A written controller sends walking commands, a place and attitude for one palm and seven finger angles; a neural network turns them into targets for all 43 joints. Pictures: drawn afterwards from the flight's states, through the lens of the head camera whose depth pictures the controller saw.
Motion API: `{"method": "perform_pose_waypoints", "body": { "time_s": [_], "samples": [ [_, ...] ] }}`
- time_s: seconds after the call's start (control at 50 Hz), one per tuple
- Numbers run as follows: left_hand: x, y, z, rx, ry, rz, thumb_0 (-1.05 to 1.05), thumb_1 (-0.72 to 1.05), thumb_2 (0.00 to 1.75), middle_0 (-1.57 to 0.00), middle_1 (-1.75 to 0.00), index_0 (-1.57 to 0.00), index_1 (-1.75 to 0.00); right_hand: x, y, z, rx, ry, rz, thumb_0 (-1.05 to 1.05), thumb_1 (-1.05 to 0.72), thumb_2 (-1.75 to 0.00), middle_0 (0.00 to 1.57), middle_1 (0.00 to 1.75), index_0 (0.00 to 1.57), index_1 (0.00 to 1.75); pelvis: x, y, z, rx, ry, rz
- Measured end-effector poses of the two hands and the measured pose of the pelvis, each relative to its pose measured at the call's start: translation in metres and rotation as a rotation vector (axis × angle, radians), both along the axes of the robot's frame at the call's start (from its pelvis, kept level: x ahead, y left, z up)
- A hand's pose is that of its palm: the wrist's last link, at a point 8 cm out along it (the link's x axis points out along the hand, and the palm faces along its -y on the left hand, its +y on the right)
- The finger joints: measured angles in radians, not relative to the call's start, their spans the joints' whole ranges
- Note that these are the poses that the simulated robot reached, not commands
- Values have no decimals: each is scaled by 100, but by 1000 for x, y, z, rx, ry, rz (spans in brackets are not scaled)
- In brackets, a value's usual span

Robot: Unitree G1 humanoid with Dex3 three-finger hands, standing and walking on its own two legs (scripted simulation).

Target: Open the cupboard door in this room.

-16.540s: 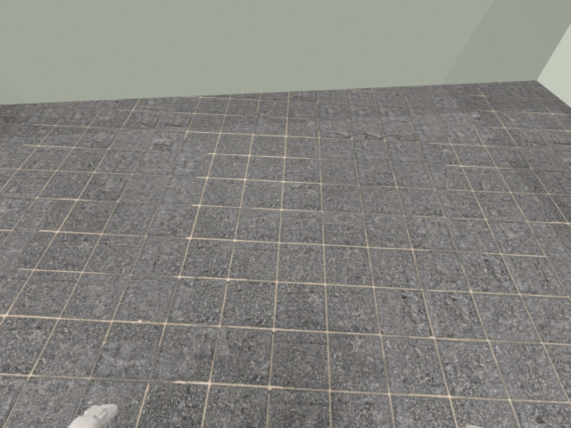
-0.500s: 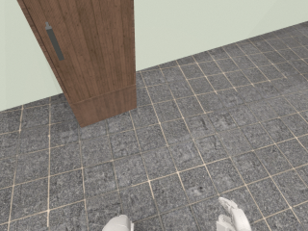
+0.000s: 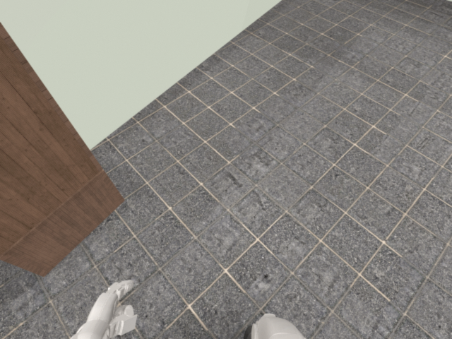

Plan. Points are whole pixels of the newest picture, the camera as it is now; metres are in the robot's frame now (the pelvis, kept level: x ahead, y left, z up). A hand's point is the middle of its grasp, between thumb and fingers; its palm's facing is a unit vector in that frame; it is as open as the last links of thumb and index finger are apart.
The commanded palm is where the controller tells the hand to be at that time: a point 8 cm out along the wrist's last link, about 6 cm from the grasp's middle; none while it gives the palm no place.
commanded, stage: walk to a spot facing it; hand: left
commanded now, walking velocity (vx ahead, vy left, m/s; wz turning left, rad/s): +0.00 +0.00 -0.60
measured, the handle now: out of the picture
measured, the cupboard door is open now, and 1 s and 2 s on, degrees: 0 0 0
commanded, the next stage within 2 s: turn to face it in 0.04 s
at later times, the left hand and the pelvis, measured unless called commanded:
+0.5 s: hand out of the picture +0.12 +0.23 -0.15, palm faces +0.04 -0.98 -0.20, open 7.4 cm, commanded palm none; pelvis +0.06 +0.03 +0.02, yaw -1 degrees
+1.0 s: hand out of the picture +0.05 +0.18 -0.11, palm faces +0.26 -0.92 -0.30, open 7.4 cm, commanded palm none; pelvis +0.00 -0.04 +0.03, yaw +17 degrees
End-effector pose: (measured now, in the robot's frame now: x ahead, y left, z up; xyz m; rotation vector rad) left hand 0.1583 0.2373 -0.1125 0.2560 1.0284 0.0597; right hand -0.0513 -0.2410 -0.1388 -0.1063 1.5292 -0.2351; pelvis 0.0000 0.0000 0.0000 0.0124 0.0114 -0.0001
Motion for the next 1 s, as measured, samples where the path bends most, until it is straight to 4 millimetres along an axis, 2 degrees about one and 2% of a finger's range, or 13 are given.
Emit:
{"method": "perform_pose_waypoints", "body": {
  "time_s": [0.08,0.18,0.22,0.28,0.36,0.44,0.5,0.58,0.7,0.8,0.86,0.94,1.0],
  "samples": [
    [-3,-14,3,3,54,-4,0,91,90,-20,-30,-20,-30,52,-5,3,2,-108,-2,1,-90,-89,20,30,20,30,10,-5,9,6,-24,-43],
    [-18,-13,8,16,139,-10,1,91,90,-21,-30,-20,-30,125,-9,17,-15,-298,15,1,-90,-89,20,30,20,30,22,-3,19,9,-16,-96],
    [-22,-9,9,20,157,-8,1,91,90,-21,-30,-20,-30,145,-9,23,-24,-353,24,1,-90,-89,20,30,20,30,26,1,21,6,-12,-105],
    [-26,0,9,18,165,8,1,91,90,-21,-30,-20,-30,163,-4,29,-33,-387,39,0,-90,-89,20,30,20,30,33,7,22,-4,-9,-104],
    [-28,14,1,-8,148,54,1,91,90,-21,-30,-20,-30,169,12,31,-39,-368,73,0,-90,-89,20,30,20,30,46,19,20,-31,-14,-67],
    [-34,31,-12,-38,143,130,1,91,90,-21,-30,-20,-30,164,33,31,-34,-310,121,0,-90,-89,20,30,20,30,55,29,16,-26,-26,-25],
    [-46,39,-11,-38,184,156,1,91,90,-20,-30,-20,-30,157,44,34,-28,-275,132,0,-91,-89,20,30,20,30,56,33,22,-28,-25,-10],
    [-60,46,-3,-25,222,184,1,91,90,-20,-30,-20,-30,146,43,37,-28,-231,144,0,-92,-89,20,30,21,30,50,35,28,-39,-13,25],
    [-68,46,7,17,211,221,1,91,90,-20,-30,-20,-30,127,23,32,-14,-176,163,1,-91,-89,20,30,21,30,36,20,28,-34,1,80],
    [-67,28,15,48,131,254,1,91,90,-20,-30,-20,-30,119,-10,17,3,-147,196,1,-90,-89,20,30,21,30,23,-6,21,-18,2,150],
    [-77,13,21,70,82,280,1,91,90,-20,-30,-20,-30,125,-31,6,10,-149,223,1,-90,-89,20,30,21,30,15,-22,16,-10,-14,194],
    [-105,-6,34,70,76,338,1,91,90,-21,-30,-20,-30,147,-48,12,14,-182,284,1,-90,-89,20,30,20,30,9,-33,24,25,-30,252],
    [-126,-16,36,60,91,374,1,91,90,-21,-30,-20,-30,164,-52,17,17,-221,327,1,-91,-89,20,30,20,30,4,-39,28,38,-34,293]
  ]
}}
